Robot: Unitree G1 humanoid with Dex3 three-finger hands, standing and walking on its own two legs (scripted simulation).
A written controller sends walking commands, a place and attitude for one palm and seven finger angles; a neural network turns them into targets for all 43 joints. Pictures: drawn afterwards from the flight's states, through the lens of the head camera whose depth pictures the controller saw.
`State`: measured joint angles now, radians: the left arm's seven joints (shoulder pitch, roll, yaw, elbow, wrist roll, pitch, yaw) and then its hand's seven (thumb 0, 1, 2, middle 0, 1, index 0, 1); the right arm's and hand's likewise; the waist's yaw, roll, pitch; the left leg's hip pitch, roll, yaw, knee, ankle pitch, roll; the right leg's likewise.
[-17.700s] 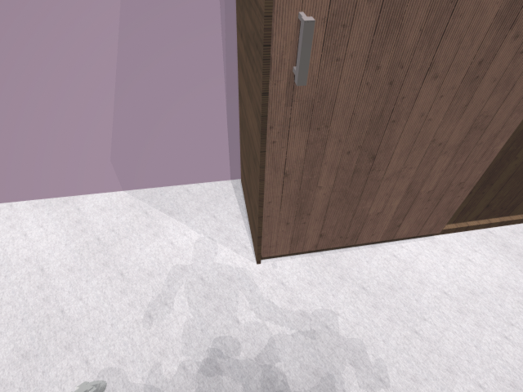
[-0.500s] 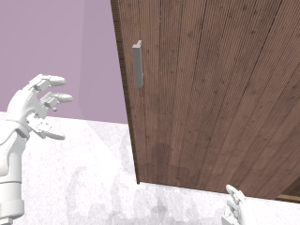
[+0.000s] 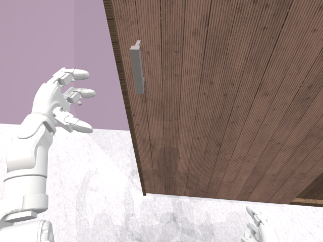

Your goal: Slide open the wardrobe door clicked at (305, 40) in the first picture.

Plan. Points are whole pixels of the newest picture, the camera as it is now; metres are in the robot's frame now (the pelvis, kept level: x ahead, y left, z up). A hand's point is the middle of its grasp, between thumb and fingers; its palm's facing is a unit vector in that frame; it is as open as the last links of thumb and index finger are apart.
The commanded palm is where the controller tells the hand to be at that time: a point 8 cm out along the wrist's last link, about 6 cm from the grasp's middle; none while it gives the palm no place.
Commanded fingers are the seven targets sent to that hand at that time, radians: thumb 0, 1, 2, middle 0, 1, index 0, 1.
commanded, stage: move the hooked fingers beside the handle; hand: left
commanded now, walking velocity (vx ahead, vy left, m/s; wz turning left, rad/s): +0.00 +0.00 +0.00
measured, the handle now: (139, 67) +0.54 +0.11 +0.19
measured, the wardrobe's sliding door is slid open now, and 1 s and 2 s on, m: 0.00 0.00 0.00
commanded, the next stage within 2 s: feel for the door with the fingertips in 1.72 s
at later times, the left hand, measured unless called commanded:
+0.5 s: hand (99, 90) +0.42 +0.19 +0.19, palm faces +0.00 -1.00 -0.01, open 14.0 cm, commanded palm +0.40 +0.25 +0.20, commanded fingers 0.00 -0.50 0.30 -0.30 -1.20 -0.30 -1.20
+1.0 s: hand (114, 74) +0.47 +0.17 +0.20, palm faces -0.02 -1.00 +0.01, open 14.0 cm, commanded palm +0.45 +0.23 +0.19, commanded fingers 0.00 -0.50 0.30 -0.30 -1.20 -0.30 -1.20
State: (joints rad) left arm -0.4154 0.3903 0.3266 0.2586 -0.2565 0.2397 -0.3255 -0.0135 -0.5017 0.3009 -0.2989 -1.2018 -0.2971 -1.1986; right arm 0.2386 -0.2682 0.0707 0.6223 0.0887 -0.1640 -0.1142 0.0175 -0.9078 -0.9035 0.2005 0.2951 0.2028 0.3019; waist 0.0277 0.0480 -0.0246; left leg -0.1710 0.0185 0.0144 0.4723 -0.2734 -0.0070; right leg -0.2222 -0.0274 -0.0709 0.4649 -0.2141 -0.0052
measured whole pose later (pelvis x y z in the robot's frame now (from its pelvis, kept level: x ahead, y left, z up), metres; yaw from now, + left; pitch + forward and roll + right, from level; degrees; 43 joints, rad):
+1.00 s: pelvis +0.00 +0.00 +0.00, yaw -2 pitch +4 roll +0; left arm -0.93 0.43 0.32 0.99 -0.14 -0.03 -0.21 -0.01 -0.50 0.30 -0.30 -1.20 -0.30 -1.20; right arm 0.37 -0.27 0.04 0.70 0.06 -0.12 -0.09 0.01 -0.91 -0.90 0.20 0.29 0.20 0.30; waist -0.08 0.02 -0.03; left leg -0.29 0.03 0.04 0.50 -0.28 0.00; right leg -0.35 -0.01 -0.04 0.48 -0.20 0.00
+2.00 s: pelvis +0.01 +0.00 +0.00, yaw -2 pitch +5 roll +0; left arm -0.88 0.37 0.29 0.92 -0.15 -0.01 -0.18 -0.01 -0.50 0.30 -0.30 -1.20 -0.30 -1.20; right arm 0.38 -0.27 0.02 0.69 0.06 -0.08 -0.08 0.01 -0.91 -0.90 0.20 0.29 0.20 0.30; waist -0.07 0.03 -0.05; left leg -0.30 0.04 0.04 0.51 -0.30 -0.01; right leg -0.36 -0.01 -0.04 0.49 -0.22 -0.01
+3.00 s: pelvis +0.00 +0.00 -0.01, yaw -2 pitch +8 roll +0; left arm -1.08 0.42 0.31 1.18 -0.09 -0.09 -0.13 -0.01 -0.50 0.30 -0.35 -1.23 -0.37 -1.23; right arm 0.43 -0.28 0.03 0.73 0.04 -0.12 -0.07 0.01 -0.91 -0.90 0.20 0.29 0.20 0.30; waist -0.12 0.02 -0.05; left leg -0.41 0.03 0.04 0.56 -0.29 0.00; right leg -0.46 -0.01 -0.04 0.52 -0.20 0.00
